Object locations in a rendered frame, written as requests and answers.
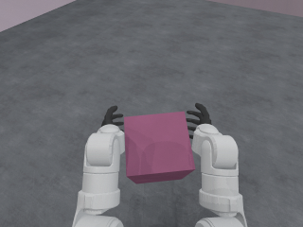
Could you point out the robot right hand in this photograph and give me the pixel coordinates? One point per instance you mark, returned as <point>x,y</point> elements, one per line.
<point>203,115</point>

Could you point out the left robot upper arm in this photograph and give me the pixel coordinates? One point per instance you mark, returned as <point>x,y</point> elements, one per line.
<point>98,221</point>

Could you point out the right robot forearm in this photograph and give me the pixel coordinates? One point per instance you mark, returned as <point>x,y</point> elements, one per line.
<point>220,169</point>

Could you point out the robot left hand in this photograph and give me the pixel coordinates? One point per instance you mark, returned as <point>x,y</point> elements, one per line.
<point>109,117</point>

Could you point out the carton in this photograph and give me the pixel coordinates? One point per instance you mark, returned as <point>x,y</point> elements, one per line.
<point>157,147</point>

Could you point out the right robot upper arm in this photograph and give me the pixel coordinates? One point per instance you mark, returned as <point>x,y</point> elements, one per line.
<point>219,222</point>

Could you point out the left robot forearm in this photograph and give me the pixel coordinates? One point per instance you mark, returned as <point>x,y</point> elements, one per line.
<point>101,164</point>

